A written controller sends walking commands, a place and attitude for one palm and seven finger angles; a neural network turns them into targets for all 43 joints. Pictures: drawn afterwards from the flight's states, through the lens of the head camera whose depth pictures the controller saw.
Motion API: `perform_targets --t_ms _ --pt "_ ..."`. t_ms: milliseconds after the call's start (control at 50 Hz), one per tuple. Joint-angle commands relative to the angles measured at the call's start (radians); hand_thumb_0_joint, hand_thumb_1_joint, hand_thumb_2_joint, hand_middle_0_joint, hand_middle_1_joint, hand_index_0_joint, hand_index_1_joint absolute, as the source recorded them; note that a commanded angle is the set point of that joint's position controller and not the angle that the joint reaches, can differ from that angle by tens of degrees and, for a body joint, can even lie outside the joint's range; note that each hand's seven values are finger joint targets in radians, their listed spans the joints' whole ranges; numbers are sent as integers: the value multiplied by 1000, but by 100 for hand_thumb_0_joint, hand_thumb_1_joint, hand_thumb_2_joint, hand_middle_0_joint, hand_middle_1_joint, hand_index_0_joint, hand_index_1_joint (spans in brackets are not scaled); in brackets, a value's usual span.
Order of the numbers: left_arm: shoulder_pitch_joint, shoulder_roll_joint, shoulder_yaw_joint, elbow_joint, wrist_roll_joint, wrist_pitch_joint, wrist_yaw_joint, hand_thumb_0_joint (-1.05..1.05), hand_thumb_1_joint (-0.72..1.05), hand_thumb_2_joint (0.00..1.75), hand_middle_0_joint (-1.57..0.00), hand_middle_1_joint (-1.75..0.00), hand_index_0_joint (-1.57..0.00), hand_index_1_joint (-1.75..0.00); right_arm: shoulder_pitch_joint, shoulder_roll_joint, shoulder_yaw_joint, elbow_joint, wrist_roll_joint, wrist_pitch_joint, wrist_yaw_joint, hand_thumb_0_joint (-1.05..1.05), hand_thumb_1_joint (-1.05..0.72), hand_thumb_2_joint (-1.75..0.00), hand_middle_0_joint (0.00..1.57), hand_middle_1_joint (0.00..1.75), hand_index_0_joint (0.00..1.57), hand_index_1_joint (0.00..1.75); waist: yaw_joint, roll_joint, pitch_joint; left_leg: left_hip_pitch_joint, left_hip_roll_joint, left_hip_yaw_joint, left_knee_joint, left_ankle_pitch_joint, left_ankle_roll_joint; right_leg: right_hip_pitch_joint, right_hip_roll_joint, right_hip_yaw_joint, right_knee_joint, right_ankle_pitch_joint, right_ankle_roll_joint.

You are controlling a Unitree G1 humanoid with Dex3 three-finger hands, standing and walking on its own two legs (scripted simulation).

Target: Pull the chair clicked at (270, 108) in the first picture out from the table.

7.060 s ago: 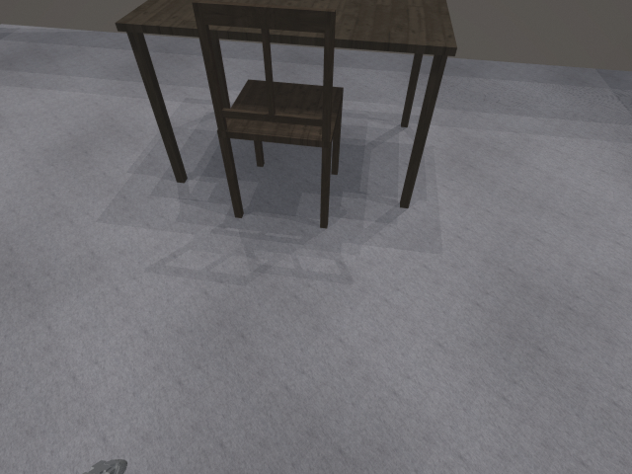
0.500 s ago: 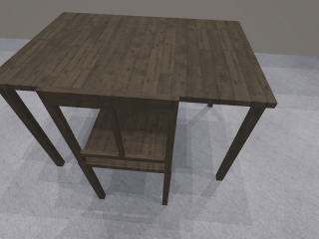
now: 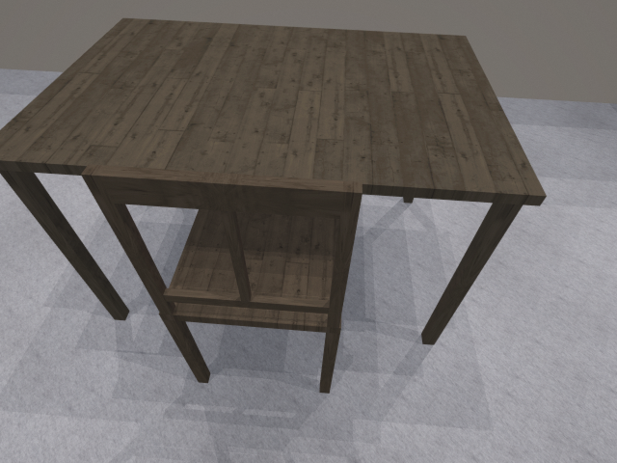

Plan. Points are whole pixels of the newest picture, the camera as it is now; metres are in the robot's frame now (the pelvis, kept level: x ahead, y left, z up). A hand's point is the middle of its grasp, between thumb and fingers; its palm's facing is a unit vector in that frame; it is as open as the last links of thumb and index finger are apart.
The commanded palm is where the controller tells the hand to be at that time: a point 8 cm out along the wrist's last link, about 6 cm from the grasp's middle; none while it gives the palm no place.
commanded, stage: come to a stop and stand still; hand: left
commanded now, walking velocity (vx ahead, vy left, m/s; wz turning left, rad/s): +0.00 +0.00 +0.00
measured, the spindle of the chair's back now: (238, 258) +0.48 +0.16 -0.09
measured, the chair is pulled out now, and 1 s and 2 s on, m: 0.00 0.00 0.00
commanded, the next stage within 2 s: look again from close up in 0.08 s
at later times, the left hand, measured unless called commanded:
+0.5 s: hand out of the picture +0.00 +0.20 -0.18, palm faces +0.01 -0.98 -0.22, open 7.4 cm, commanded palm none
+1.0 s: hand out of the picture -0.01 +0.20 -0.18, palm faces +0.01 -0.98 -0.20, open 7.4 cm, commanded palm none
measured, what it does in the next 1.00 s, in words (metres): stands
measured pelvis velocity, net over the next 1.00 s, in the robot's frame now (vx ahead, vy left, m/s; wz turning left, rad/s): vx -0.01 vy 0.02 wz -0.01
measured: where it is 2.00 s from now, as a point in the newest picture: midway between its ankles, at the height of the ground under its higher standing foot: outside the picture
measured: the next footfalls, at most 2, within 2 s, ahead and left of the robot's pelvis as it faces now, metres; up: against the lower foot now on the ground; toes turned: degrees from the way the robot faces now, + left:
none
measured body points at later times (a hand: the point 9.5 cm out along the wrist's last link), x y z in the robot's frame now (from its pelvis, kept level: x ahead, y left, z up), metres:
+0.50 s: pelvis -0.01 +0.02 -0.01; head -0.01 +0.01 +0.44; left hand +0.00 +0.25 -0.16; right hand +0.01 -0.21 -0.17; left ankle +0.00 +0.13 -0.74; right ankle -0.07 -0.10 -0.74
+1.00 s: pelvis -0.01 +0.02 +0.00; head +0.01 +0.03 +0.44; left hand -0.01 +0.25 -0.17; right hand +0.02 -0.21 -0.16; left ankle +0.00 +0.13 -0.74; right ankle -0.07 -0.10 -0.74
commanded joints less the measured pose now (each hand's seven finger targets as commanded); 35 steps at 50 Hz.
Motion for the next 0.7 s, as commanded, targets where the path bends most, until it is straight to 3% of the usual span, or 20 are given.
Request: perform_targets --t_ms 0,140,160,180,200,220,260,340,400,520,680 --pt "95 84 10 -13 -2 -7 9 0 90 90 -20 -30 -20 -30 58 -102 -13 -22 4 -18 -2 0 -90 -90 20 30 20 30 6 22 27 60 88 -103 -34 247 28 -118 -90 82 -75 218 -9" --pt "104 79 8 -9 -1 -6 9 0 90 90 -20 -30 -20 -30 55 -102 -14 -27 6 -18 -2 0 -90 -90 20 30 20 30 6 13 48 54 86 -105 -38 225 29 -134 -90 84 -82 200 -7" --pt "128 99 0 -4 26 -53 40 0 90 90 -20 -30 -20 -30 -21 -144 -8 -98 7 -38 19 0 -90 -90 20 30 20 30 23 25 72 -51 93 -63 199 359 10 -174 -136 120 -56 593 7" --pt "95 141 16 -52 14 -56 35 0 90 90 -20 -30 -20 -30 30 -92 -9 -125 1 -29 26 0 -90 -90 20 30 20 30 -26 19 23 -66 65 -77 161 53 23 -143 -165 124 -22 524 -27" --pt "50 127 7 -65 9 -54 27 0 90 90 -20 -30 -20 -30 64 -97 -10 -121 -1 -25 25 0 -90 -90 20 30 20 30 -39 17 5 -78 63 -77 138 10 23 -152 -136 104 4 348 -41" --pt "55 119 12 -83 11 -57 22 0 90 90 -20 -30 -20 -30 76 -104 -9 -130 -7 -32 26 0 -90 -90 20 30 20 30 -27 63 -45 -50 65 -73 133 102 26 -123 -118 91 35 382 -51" --pt "66 113 9 -85 5 -51 18 0 90 90 -20 -30 -20 -30 68 -120 -8 -142 -2 -35 21 0 -90 -90 20 30 20 30 -20 41 -73 -33 71 -89 133 192 36 -115 -96 85 64 342 -48" --pt "66 110 4 -89 5 -31 14 0 90 90 -20 -30 -20 -30 41 -137 -5 -152 -1 -30 18 0 -90 -90 20 30 20 30 -8 11 18 -66 73 -99 100 169 46 -158 -75 78 58 204 -36" --pt "53 116 4 -94 4 -19 9 0 90 90 -20 -30 -20 -30 25 -145 -7 -152 -1 -23 22 0 -90 -90 20 30 20 30 -2 11 72 -94 68 -109 49 41 48 -193 -70 77 35 50 -28" --pt "49 132 4 -97 6 -17 4 0 90 90 -20 -30 -20 -30 7 -150 -5 -139 1 -26 24 0 -90 -90 20 30 20 30 8 2 67 -74 68 -110 13 39 54 -187 -73 73 19 47 -19" --pt "49 154 5 -86 3 -20 4 0 90 90 -20 -30 -20 -30 -2 -169 -4 -114 3 -34 22 0 -90 -90 20 30 20 30 11 19 -10 -9 74 -99 26 178 52 -144 -89 72 25 168 -9"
